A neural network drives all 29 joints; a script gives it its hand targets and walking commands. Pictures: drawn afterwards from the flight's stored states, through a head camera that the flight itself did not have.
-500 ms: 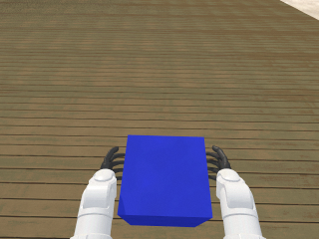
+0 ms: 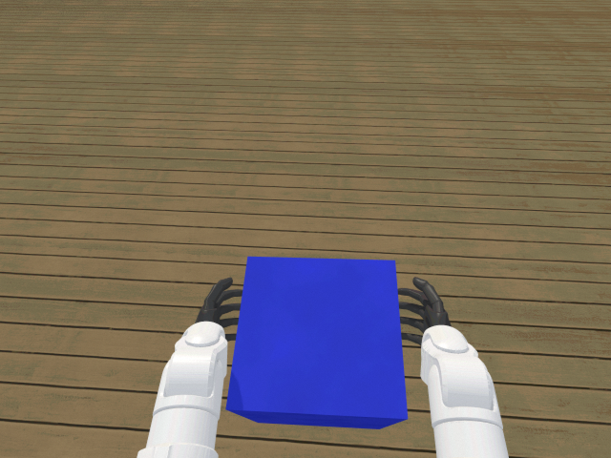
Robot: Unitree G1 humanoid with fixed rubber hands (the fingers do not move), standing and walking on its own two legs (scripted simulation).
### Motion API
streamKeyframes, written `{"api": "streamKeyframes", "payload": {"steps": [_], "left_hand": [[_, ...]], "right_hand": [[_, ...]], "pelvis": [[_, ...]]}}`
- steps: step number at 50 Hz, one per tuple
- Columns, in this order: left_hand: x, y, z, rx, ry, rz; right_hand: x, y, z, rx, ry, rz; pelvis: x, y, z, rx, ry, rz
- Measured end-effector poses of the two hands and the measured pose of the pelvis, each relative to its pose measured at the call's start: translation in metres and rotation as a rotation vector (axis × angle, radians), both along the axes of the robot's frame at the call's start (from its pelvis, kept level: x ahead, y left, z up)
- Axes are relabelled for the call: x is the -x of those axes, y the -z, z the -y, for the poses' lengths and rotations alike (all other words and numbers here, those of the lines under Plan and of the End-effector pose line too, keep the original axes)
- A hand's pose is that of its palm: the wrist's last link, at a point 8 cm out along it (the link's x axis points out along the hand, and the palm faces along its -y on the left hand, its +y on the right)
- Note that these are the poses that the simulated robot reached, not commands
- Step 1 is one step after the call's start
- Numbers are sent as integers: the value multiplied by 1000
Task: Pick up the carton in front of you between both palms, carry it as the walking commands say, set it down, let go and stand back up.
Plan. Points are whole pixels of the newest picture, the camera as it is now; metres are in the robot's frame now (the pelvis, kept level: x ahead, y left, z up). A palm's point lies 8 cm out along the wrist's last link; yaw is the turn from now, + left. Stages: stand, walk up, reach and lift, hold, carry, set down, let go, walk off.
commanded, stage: hold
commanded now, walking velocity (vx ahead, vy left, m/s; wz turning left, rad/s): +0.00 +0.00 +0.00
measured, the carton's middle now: (319, 350) +0.31 -0.02 -0.07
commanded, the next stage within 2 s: set down in 0.14 s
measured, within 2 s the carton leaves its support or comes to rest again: neither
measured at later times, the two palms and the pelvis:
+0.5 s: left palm (209, 332) +0.31 +0.14 -0.01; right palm (406, 302) +0.35 -0.15 +0.00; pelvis -0.01 -0.07 -0.01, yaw +10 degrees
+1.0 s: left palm (230, 348) +0.38 +0.15 -0.20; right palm (381, 350) +0.37 -0.14 -0.20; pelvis -0.05 -0.04 -0.13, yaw +9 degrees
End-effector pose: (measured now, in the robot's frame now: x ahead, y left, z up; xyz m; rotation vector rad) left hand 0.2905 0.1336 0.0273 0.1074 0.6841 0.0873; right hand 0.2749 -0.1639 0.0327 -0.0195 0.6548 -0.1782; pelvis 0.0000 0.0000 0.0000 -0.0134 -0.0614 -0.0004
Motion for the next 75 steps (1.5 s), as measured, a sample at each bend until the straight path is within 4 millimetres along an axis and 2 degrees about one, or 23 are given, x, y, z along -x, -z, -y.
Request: {"api": "streamKeyframes", "payload": {"steps": [6,11,17,23,27,32,37,40,48,57,75], "left_hand": [[23,-3,-26,10,-149,4],[31,-8,-26,19,-193,5],[15,-1,-12,14,-178,-24],[-11,22,-10,2,-162,-47],[-25,51,-10,-5,-138,-61],[-36,105,-7,-4,-90,-61],[-46,159,-7,10,-67,-39],[-55,183,-10,19,-65,-19],[-87,219,-18,42,-64,16],[-108,270,-13,45,-18,-27],[-144,384,0,9,50,-53]], "right_hand": [[-17,-2,-27,8,-145,4],[-31,-5,-30,8,-187,4],[-49,1,-17,-11,-147,-23],[-69,22,-15,-32,-118,-43],[-78,53,-14,-21,-101,-56],[-80,106,-11,10,-63,-53],[-78,161,-12,9,-1,-30],[-79,185,-15,-12,36,-9],[-93,222,-23,-39,84,30],[-105,269,-17,-19,91,-11],[-120,381,-7,-13,145,-37]], "pelvis": [[1,-4,12,-11,-79,32],[0,-5,26,-12,-131,42],[1,-2,45,-10,-153,24],[6,7,62,-1,-162,-55],[13,16,69,6,-168,-153],[25,32,73,6,-159,-313],[37,58,69,8,-147,-475],[43,76,64,13,-145,-555],[52,122,47,35,-150,-703],[52,161,35,56,-153,-812],[66,242,38,81,-170,-927]]}}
